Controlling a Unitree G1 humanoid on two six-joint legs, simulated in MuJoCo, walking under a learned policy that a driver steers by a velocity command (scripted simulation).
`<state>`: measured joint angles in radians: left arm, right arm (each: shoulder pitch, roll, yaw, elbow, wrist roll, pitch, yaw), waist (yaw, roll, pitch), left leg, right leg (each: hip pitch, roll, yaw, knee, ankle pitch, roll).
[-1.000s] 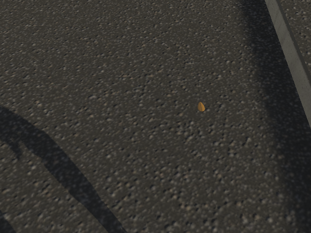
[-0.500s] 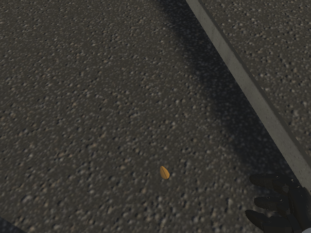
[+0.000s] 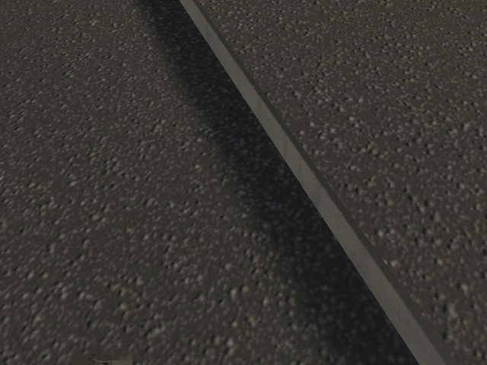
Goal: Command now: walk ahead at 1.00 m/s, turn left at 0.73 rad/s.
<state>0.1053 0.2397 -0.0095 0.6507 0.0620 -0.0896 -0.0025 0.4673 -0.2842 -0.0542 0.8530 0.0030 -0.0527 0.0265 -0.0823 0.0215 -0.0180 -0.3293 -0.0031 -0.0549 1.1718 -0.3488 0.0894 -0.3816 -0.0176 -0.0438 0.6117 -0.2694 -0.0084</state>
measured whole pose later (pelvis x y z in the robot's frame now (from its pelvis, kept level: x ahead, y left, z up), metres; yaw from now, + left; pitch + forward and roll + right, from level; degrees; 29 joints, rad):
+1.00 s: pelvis +0.90 +0.24 +0.01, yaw +22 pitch +1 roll -1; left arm 0.54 0.30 0.06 0.88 0.01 -0.05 -0.02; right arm 0.08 -0.28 0.03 0.64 -0.07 -0.07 0.03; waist 0.07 0.02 0.01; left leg -0.63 0.07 -0.07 0.97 -0.23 -0.01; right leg -0.12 0.16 0.09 0.36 -0.24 -0.12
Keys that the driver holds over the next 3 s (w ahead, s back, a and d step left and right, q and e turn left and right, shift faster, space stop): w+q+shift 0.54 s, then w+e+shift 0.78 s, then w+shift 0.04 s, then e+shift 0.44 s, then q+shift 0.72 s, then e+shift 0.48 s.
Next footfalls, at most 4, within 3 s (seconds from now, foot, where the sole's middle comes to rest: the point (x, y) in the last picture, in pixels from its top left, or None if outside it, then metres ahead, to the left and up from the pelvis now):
0.34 left None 0.47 0.13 -0.76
0.76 right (176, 238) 0.92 0.19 -0.76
1.20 left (84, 177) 1.22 0.52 -0.76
1.58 right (144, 104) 1.62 0.33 -0.76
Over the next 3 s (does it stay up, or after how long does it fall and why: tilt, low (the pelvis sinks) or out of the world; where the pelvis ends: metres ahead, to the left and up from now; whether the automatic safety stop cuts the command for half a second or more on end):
stays up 1.67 0.41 0.01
